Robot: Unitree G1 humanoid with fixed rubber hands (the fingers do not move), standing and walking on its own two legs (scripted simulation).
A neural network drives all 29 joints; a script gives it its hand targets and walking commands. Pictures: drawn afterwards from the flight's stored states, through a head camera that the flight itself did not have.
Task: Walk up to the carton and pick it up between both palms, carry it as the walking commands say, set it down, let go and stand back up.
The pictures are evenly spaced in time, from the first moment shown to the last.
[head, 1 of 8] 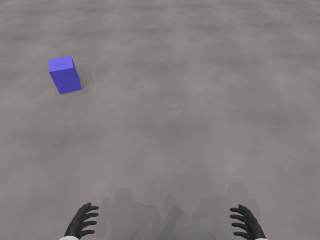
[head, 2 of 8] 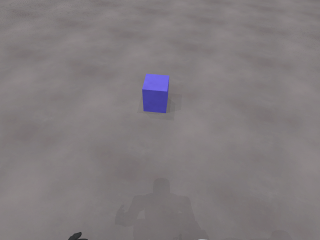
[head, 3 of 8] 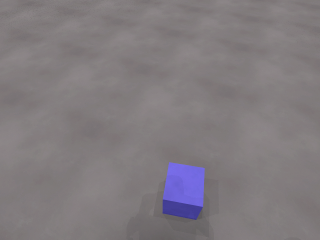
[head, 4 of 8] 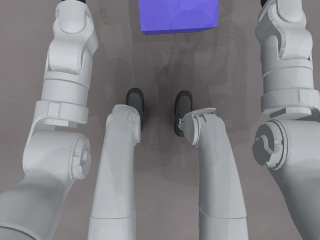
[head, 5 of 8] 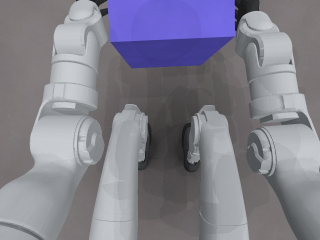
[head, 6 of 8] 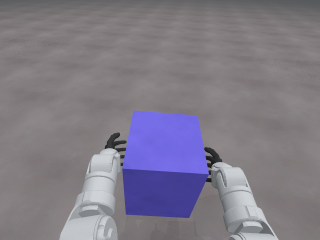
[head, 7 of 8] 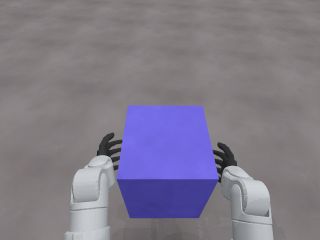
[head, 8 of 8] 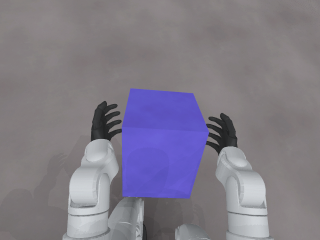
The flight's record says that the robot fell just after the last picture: yes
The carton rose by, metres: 0.69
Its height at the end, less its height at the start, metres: +0.40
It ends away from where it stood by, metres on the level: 3.26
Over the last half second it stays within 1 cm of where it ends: no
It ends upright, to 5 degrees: no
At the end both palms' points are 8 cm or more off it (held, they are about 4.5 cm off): no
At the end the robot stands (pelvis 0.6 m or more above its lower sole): yes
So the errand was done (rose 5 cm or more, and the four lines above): no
